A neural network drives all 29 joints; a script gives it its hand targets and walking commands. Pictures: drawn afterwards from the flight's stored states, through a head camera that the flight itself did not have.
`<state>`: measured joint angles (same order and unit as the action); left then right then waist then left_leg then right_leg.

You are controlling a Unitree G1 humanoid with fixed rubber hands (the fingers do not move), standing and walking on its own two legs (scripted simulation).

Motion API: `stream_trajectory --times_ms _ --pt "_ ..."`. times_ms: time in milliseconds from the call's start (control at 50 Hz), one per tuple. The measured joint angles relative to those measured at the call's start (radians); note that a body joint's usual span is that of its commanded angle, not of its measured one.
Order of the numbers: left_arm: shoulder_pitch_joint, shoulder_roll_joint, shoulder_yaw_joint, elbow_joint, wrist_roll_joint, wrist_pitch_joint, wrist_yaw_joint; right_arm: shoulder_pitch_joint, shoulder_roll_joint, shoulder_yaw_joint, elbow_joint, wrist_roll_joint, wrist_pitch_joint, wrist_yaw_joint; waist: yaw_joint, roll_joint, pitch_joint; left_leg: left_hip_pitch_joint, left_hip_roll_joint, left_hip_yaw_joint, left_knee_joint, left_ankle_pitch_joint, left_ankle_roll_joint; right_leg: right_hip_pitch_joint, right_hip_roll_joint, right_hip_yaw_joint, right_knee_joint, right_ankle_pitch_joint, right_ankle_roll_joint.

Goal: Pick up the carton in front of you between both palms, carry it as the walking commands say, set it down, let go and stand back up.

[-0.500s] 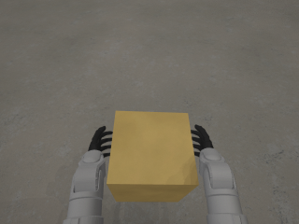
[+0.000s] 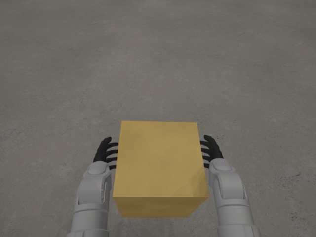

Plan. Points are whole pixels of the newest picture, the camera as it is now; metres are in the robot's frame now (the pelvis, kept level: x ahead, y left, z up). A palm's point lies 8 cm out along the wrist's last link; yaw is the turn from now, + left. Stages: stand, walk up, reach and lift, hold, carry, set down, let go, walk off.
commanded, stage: carry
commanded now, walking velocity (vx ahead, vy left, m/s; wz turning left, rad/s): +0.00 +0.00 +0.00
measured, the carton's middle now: (157, 173) +0.31 +0.01 -0.05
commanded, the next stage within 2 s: hold in 1.14 s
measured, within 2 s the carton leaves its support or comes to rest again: neither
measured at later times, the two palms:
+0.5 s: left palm (95, 183) +0.24 +0.16 +0.04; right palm (218, 179) +0.24 -0.14 +0.04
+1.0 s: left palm (92, 192) +0.22 +0.16 +0.04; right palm (219, 188) +0.22 -0.14 +0.04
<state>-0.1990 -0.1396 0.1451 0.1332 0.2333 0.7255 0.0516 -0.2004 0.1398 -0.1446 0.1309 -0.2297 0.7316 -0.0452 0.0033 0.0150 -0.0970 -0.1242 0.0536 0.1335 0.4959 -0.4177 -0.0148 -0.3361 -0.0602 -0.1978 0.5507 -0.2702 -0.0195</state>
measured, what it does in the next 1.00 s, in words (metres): shifts its weight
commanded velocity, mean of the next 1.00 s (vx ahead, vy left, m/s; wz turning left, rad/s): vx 0.00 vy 0.00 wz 0.00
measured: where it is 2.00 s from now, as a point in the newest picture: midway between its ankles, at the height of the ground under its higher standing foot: outside the picture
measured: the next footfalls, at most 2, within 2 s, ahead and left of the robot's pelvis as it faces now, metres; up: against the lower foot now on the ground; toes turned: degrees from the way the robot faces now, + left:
none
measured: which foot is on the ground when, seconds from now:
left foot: down 0.00-1.00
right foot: down 0.00-1.00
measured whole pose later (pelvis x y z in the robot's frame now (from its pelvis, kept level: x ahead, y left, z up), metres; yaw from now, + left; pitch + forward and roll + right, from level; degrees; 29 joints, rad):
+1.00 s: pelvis -0.07 +0.01 +0.00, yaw +0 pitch +1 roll +0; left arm -0.22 -0.14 0.17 0.19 0.25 0.73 0.04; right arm -0.23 0.15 -0.16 0.18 -0.25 0.75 -0.04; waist 0.00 0.01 -0.09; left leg -0.20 0.02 0.14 0.53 -0.35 0.02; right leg -0.38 -0.09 -0.19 0.50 -0.14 -0.02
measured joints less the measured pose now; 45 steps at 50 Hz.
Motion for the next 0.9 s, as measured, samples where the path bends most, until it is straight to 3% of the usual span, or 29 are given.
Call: stream_trajectory --times_ms 900 --pt "-0.025 -0.004 0.026 0.054 0.016 0.008 -0.011 -0.028 0.005 -0.020 0.052 -0.021 0.013 0.007 -0.002 -0.010 0.007 -0.075 -0.029 0.006 0.033 0.065 0.036 -0.038 -0.027 0.008 -0.047 0.122 -0.003"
